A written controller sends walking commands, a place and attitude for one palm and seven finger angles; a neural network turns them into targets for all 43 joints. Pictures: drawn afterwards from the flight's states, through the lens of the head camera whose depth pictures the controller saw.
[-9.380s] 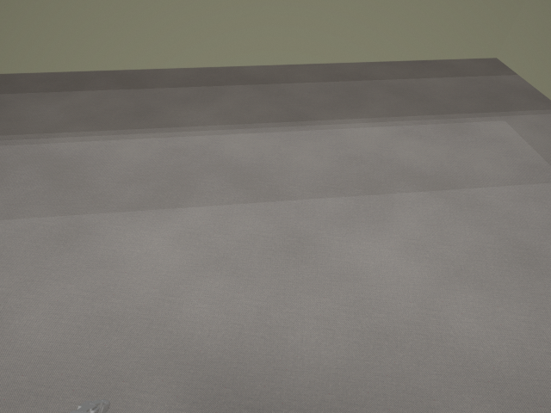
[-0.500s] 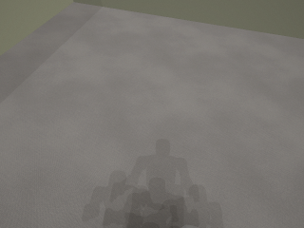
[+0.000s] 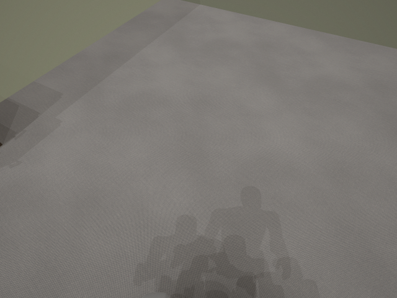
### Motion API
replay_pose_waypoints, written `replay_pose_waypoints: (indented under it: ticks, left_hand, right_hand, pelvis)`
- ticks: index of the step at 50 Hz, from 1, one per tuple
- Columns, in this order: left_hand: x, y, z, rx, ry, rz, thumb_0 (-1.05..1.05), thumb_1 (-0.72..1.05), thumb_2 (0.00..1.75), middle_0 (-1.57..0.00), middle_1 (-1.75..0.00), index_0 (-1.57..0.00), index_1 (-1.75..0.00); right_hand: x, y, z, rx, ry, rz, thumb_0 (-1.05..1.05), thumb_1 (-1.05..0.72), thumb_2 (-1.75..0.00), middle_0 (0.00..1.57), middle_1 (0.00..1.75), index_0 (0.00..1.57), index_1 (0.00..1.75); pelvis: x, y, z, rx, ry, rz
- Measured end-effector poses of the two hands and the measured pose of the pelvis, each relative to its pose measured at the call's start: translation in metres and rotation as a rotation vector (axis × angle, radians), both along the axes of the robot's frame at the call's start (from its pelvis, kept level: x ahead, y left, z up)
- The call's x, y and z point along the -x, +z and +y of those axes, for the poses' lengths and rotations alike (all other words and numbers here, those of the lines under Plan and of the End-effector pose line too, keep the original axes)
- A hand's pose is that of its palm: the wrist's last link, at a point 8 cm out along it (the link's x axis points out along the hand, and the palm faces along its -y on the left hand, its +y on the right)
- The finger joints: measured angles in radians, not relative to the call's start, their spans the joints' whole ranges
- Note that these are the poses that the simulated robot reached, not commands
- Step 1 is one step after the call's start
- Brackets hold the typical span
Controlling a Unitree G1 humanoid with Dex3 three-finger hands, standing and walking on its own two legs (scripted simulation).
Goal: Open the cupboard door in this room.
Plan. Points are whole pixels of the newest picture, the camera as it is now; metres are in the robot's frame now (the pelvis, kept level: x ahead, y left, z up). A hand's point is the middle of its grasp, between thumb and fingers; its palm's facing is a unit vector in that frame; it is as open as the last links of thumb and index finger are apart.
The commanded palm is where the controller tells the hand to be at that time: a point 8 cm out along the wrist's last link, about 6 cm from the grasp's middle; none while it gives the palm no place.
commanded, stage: turn or walk to find it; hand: left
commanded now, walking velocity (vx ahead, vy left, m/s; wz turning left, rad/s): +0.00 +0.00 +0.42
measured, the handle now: out of the picture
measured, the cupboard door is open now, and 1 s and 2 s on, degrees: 0 0 0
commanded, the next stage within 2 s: stand and wait in 1.44 s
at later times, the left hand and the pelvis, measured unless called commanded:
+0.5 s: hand out of the picture +0.05 +0.23 -0.15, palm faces +0.21 -0.94 -0.27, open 7.3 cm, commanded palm none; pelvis -0.02 +0.01 +0.00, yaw +11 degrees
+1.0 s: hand out of the picture -0.12 +0.20 -0.18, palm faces +0.47 -0.85 -0.25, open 7.3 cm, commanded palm none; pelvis -0.05 +0.00 -0.01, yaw +26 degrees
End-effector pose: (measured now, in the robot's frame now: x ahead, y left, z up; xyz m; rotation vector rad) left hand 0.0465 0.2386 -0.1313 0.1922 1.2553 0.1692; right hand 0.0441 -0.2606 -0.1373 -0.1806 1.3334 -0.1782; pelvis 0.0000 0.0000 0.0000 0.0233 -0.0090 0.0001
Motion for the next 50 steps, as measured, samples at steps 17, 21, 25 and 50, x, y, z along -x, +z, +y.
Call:
replay_pose_waypoints:
  ticks: [17,21,25,50]
  left_hand:
    - [0.035,-0.001,0.063,-0.017,0.158,-0.003,0.00,0.91,0.90,-0.20,-0.30,-0.20,-0.30]
    - [0.021,0.007,0.052,-0.030,0.159,-0.060,0.00,0.91,0.90,-0.20,-0.30,-0.20,-0.30]
    - [0.013,0.013,0.033,-0.050,0.162,-0.116,0.00,0.91,0.90,-0.20,-0.30,-0.20,-0.30]
    - [0.192,-0.020,0.002,0.010,0.506,0.092,0.00,0.91,0.90,-0.21,-0.30,-0.21,-0.30]
  right_hand:
    - [-0.046,0.016,0.065,-0.002,0.179,-0.123,0.00,-0.91,-0.89,0.20,0.30,0.20,0.30]
    - [-0.040,0.008,0.057,-0.024,0.185,-0.106,0.00,-0.91,-0.89,0.20,0.30,0.20,0.30]
    - [-0.033,-0.007,0.039,-0.048,0.190,-0.076,0.00,-0.91,-0.89,0.20,0.30,0.20,0.30]
    - [-0.088,-0.001,0.064,0.006,0.500,-0.094,0.01,-0.91,-0.89,0.19,0.29,0.20,0.30]
  pelvis:
    - [0.013,0.004,0.032,0.036,0.126,-0.004]
    - [0.016,0.003,0.023,0.027,0.158,-0.003]
    - [0.019,-0.003,0.005,0.011,0.192,0.002]
    - [0.048,-0.013,0.003,0.013,0.449,0.010]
